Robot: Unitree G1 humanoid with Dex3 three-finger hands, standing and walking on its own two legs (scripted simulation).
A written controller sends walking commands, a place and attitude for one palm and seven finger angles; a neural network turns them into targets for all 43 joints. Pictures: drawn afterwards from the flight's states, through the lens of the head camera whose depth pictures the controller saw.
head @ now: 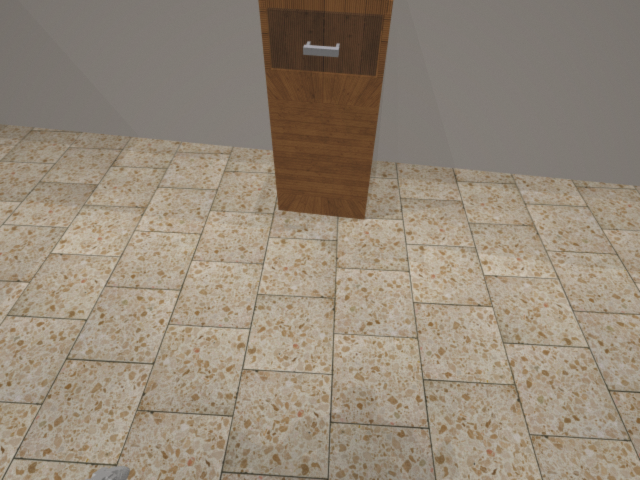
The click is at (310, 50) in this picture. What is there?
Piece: drawer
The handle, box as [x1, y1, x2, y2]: [303, 41, 339, 56]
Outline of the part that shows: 303,46 303,54 327,56 338,55 339,43 337,43 335,47 311,45 310,41 308,41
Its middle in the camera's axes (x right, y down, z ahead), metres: +0.00 -0.60 +1.21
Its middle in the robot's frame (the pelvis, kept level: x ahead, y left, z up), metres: +1.31 +0.06 -0.01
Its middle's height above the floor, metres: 0.76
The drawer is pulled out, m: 0.00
